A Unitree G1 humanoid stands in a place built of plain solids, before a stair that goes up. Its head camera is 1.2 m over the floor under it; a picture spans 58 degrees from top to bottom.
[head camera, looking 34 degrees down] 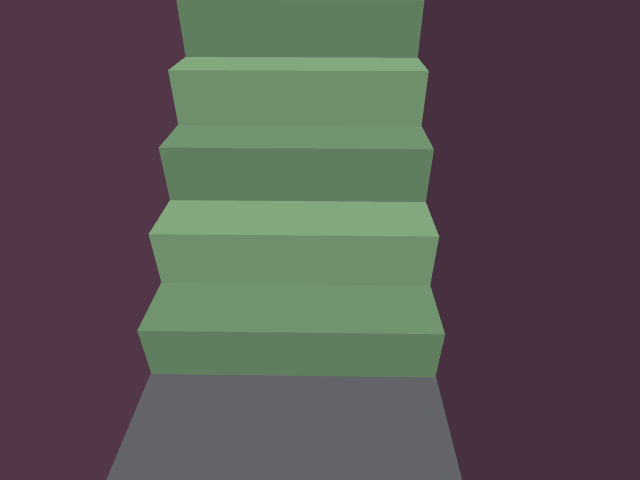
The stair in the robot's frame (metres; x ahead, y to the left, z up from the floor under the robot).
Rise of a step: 0.21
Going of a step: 0.24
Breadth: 0.96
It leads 1 degrees to the right of straight ahead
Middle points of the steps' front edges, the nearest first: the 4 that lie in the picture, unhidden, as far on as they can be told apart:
0.96 0.09 0.21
1.19 0.09 0.41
1.43 0.08 0.62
1.67 0.08 0.83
